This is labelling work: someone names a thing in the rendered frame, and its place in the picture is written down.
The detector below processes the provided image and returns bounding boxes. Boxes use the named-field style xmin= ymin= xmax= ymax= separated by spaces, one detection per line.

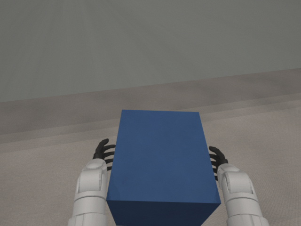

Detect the carton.
xmin=106 ymin=110 xmax=221 ymax=226

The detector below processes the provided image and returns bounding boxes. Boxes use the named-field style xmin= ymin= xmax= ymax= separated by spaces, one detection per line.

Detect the robot left forearm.
xmin=68 ymin=158 xmax=108 ymax=226

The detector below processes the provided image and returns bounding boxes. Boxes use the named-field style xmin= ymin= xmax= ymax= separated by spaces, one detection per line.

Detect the robot right hand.
xmin=209 ymin=146 xmax=228 ymax=181

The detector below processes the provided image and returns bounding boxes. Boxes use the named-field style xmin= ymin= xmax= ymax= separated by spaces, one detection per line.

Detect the robot left hand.
xmin=93 ymin=138 xmax=116 ymax=171

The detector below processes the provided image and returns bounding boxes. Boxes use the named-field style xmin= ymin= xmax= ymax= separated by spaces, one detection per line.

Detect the robot right forearm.
xmin=217 ymin=163 xmax=269 ymax=226

